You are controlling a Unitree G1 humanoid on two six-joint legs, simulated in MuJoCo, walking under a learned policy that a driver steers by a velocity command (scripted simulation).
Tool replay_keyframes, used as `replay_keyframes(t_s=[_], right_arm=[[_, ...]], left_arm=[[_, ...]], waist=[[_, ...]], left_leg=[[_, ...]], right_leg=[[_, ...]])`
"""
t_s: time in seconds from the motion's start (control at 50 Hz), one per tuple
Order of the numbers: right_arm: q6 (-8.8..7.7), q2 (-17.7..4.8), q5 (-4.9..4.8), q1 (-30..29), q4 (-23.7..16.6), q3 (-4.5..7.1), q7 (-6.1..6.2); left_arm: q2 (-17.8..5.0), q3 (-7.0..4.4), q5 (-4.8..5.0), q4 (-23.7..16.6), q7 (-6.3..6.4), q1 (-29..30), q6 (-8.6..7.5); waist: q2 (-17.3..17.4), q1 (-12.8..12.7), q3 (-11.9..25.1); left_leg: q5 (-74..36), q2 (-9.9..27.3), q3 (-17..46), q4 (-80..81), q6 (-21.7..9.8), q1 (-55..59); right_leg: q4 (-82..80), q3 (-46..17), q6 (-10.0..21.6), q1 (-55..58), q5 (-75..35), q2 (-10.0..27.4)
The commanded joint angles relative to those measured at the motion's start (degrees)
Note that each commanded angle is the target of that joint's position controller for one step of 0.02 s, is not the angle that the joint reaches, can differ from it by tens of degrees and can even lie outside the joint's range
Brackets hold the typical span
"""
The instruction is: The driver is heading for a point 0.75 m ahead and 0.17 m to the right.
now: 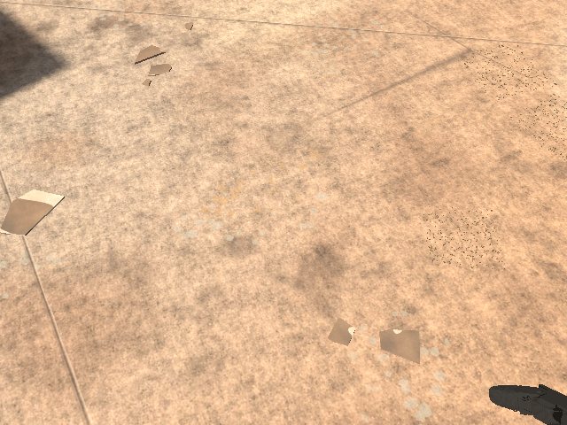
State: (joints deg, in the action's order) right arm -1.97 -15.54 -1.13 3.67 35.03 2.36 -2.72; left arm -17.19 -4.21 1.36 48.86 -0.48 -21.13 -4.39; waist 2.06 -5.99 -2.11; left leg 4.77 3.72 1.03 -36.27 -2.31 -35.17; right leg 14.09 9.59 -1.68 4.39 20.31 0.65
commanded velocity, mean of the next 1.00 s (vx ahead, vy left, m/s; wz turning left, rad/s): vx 0.50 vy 0.00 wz -0.36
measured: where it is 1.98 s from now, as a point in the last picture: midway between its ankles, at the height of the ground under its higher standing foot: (379, 325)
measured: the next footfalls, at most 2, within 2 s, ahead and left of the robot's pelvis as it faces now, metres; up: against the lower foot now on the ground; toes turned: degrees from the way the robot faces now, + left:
left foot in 0.04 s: +0.20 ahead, +0.12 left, +0.00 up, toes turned +2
right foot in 0.60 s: +0.48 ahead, -0.14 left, +0.00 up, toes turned -16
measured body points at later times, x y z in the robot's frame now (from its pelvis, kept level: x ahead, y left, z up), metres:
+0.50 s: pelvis +0.27 +0.02 +0.00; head +0.29 +0.01 +0.45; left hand +0.48 +0.23 -0.10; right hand +0.27 -0.27 -0.12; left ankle +0.16 +0.12 -0.73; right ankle +0.43 -0.15 -0.69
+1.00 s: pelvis +0.55 -0.07 +0.01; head +0.58 -0.09 +0.46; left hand +0.73 +0.17 -0.09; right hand +0.65 -0.38 -0.07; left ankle +0.78 +0.00 -0.70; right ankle +0.44 -0.12 -0.73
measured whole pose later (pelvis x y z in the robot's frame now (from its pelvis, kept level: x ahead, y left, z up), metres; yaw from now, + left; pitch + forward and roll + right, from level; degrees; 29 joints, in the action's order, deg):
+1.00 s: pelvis +0.55 -0.07 +0.01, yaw -27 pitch +2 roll +0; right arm -5.7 -16.2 0.1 2.1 39.4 2.4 -0.9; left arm -16.7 -4.0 1.3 41.5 0.7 -19.1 -2.0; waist 2.0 -4.4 -1.7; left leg -1.6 2.2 5.7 -31.1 3.6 -34.0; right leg 23.1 -9.8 4.0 -6.8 17.8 -6.3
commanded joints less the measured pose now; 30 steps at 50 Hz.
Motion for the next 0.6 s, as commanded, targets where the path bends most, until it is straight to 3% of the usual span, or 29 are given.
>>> replay_keyframes(t_s=[0.02,0.04,0.06,0.08,0.1,0.12,0.14,0.16,0.18,0.22,0.28,0.34,0.4,0.46,0.5,0.56,0.58,0.6], right_arm=[[-0.94,-6.6,0.50,2.3,-4.1,2.47,-0.11],[-0.77,-9.2,0.49,10.9,-1.5,3.99,0.35],[-0.33,-13.6,0.78,20.4,0.3,5.45,1.39],[-0.49,-18.2,1.12,21.0,0.6,5.64,1.65],[-0.87,-12.8,1.10,22.6,0.2,4.36,1.50],[-1.36,-11.1,1.29,19.8,1.0,3.61,1.44],[-1.73,-9.6,1.09,16.1,1.4,3.13,1.46],[-2.04,-7.6,1.32,12.8,1.5,2.64,1.30],[-2.51,-6.0,1.73,10.7,1.4,2.21,1.18],[-3.79,-5.4,1.74,9.3,2.3,2.38,1.06],[-4.70,-6.1,2.32,9.4,4.4,2.85,1.70],[-4.66,-6.7,2.32,9.9,5.8,2.98,2.40],[-4.32,-8.0,1.87,11.4,7.2,3.29,2.94],[-3.25,-9.1,1.17,14.5,9.2,3.77,3.21],[-2.22,-9.9,0.60,15.3,10.0,4.10,3.39],[-0.79,-12.2,0.22,13.7,9.7,4.69,4.22],[-0.28,-12.7,0.17,12.9,9.5,4.73,4.50],[-0.26,-12.1,0.01,12.3,9.1,4.34,4.79]], left_arm=[[-11.8,-2.42,0.83,-2.1,0.45,2.2,0.28],[-11.0,-1.90,0.63,-1.9,0.76,1.9,0.52],[-8.2,-0.49,-0.82,-3.0,0.93,1.2,0.21],[-0.7,2.15,-1.38,-4.1,-0.01,-5.9,-0.82],[-6.9,0.59,0.48,-2.9,-0.40,-1.3,-1.75],[-8.7,-0.09,2.13,-5.2,-0.54,4.2,-2.01],[-7.7,0.18,1.55,-5.6,-0.17,6.3,-2.04],[-7.4,-0.06,0.43,-5.3,0.07,6.8,-1.65],[-6.9,-0.25,0.36,-4.5,0.03,4.6,-0.73],[-4.5,0.02,0.55,-3.4,0.17,2.0,1.00],[-3.4,-0.01,0.29,-4.4,0.56,5.3,2.03],[-2.7,0.08,-0.02,-5.2,-0.08,8.5,1.60],[-1.3,0.81,-0.30,-7.1,-1.17,14.3,1.28],[-0.9,1.22,-0.29,-9.9,-2.21,19.3,1.26],[-1.3,1.15,-0.29,-11.7,-2.97,21.0,1.27],[-3.8,-0.21,-0.21,-12.6,-3.49,16.7,1.68],[-5.9,-1.43,-0.07,-11.3,-3.27,10.4,1.83],[-9.3,-3.33,-0.01,-9.2,-2.45,1.1,2.02]], waist=[[-7.4,7.3,2.6],[-6.6,11.7,7.5],[-1.4,15.4,14.7],[13.1,10.2,23.7],[5.8,14.3,25.8],[4.9,13.8,15.8],[2.2,11.5,10.6],[2.1,9.4,7.2],[3.3,7.2,6.1],[3.0,5.3,5.0],[1.4,5.2,1.2],[1.0,6.1,0.0],[0.2,8.5,-2.0],[-0.5,10.5,-3.8],[0.0,10.5,-3.9],[3.3,6.6,1.2],[3.5,2.9,4.9],[1.7,-2.1,9.6]], left_leg=[[3.7,-4.6,-4.4,4.9,-3.4,11.7],[0.2,-6.5,-5.2,7.2,-5.0,25.1],[-4.3,2.5,6.1,4.6,-8.1,44.0],[5.3,18.6,35.6,10.6,-18.1,59.7],[9.1,19.2,39.8,15.1,-17.2,58.0],[5.4,17.2,29.4,16.1,-14.5,50.8],[1.0,14.6,22.3,17.3,-12.6,42.7],[-2.2,12.6,17.4,19.2,-11.5,36.0],[-3.6,11.2,13.8,21.6,-10.9,31.3],[-4.1,10.9,9.7,25.7,-11.3,26.6],[-7.0,10.6,3.3,28.8,-10.5,25.6],[-9.1,9.1,-2.9,29.4,-8.6,27.8],[-9.3,9.2,-7.0,30.2,-7.4,29.5],[-11.7,11.3,-8.7,28.3,-7.0,36.1],[-17.2,12.6,-9.7,25.3,-6.3,40.6],[-44.4,12.5,-12.0,13.8,-4.3,43.1],[-49.6,11.4,-12.9,4.8,-3.2,41.5],[-44.2,9.0,-14.0,-8.4,-1.0,34.3]], right_leg=[[7.5,-4.4,8.7,-1.1,-51.5,14.8],[17.8,-1.8,7.0,-5.2,-54.7,12.7],[34.9,-1.3,4.8,-19.2,-37.4,10.2],[55.2,-5.7,1.7,-39.8,11.6,-0.3],[61.6,-15.7,2.4,-43.8,14.3,0.4],[62.3,-15.1,2.9,-48.2,10.3,2.6],[58.6,-14.1,3.0,-47.2,4.9,5.1],[55.5,-13.8,2.6,-45.1,1.4,6.6],[54.3,-14.6,2.4,-41.1,-1.4,7.8],[52.9,-14.8,1.6,-38.1,-4.3,8.0],[47.8,-16.7,0.4,-42.7,-11.3,7.5],[38.4,-16.3,0.5,-44.0,-21.3,6.4],[29.4,-12.5,1.2,-42.9,-26.8,5.7],[24.3,-10.5,2.7,-45.6,-24.5,5.2],[22.5,-8.7,4.1,-46.6,-19.5,4.3],[22.4,-3.5,7.4,-37.0,-10.5,-0.8],[21.4,-2.5,9.0,-28.5,-9.6,-3.3],[17.2,-4.3,11.4,-13.7,-13.4,-4.6]])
